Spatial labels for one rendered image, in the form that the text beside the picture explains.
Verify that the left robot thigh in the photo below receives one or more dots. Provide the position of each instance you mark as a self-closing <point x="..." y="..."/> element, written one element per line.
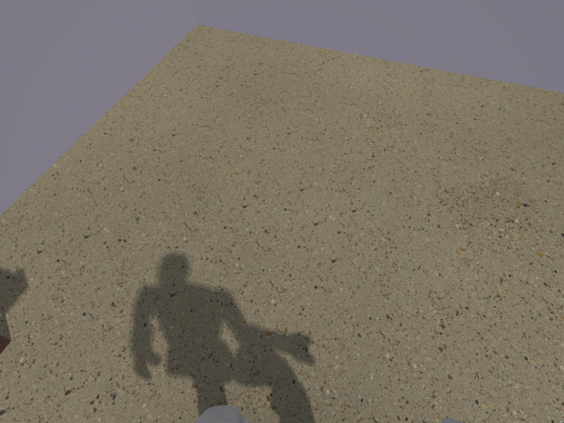
<point x="222" y="414"/>

